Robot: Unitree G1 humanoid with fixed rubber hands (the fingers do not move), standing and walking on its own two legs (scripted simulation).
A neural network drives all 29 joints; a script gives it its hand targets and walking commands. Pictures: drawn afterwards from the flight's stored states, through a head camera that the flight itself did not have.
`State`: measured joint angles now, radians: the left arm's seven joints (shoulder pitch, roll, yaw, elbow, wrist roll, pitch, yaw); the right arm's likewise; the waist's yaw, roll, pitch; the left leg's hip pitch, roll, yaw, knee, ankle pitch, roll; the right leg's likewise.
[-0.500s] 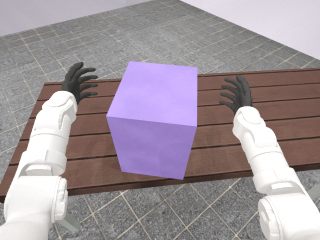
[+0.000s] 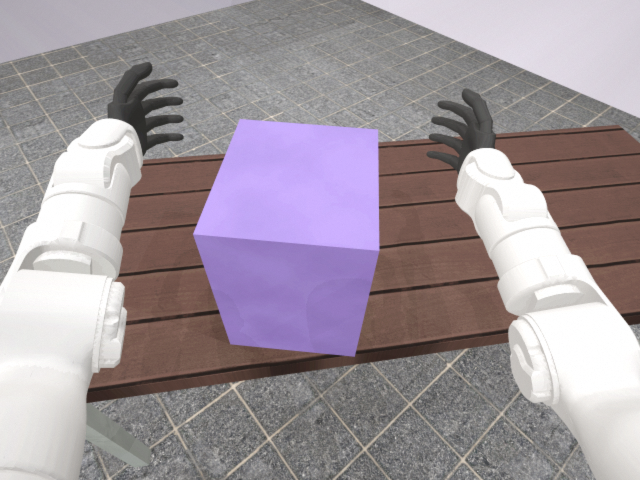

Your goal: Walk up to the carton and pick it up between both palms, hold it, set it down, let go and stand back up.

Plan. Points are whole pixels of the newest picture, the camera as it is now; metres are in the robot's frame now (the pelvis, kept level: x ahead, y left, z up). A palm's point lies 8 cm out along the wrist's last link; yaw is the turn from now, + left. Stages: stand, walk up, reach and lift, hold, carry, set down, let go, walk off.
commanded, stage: reach and lift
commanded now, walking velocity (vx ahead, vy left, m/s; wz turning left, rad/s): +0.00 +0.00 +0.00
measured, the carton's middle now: (299, 243) +0.46 -0.01 +0.00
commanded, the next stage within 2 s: none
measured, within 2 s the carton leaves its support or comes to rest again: neither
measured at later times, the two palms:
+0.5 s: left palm (143, 178) +0.47 +0.18 +0.15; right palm (452, 193) +0.41 -0.21 +0.14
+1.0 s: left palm (175, 225) +0.47 +0.16 +0.06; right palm (436, 232) +0.41 -0.21 +0.06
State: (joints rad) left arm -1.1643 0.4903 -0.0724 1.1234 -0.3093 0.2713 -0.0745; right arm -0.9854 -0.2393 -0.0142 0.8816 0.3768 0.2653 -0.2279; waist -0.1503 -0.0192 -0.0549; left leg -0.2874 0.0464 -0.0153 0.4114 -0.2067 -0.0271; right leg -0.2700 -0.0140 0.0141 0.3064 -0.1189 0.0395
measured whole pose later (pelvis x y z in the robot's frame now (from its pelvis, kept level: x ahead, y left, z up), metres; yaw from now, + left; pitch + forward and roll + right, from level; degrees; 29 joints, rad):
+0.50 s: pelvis -0.01 +0.00 -0.01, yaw +1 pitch +11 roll -1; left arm -1.20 0.43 -0.18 1.48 -0.36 -0.03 -0.05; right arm -1.02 -0.16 -0.04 1.15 0.28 0.08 -0.21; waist -0.17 -0.02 -0.14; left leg -0.47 0.03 -0.03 0.47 -0.19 -0.03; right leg -0.45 -0.02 0.00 0.37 -0.11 0.04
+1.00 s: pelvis -0.01 +0.00 -0.03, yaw +1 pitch +21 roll -2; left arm -1.13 0.35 -0.17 1.57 -0.35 -0.29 -0.04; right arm -0.94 -0.14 -0.02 1.20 0.28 -0.15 -0.19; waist -0.16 0.02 -0.21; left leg -0.74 0.03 -0.05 0.63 -0.25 -0.03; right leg -0.72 -0.02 -0.01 0.55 -0.18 0.04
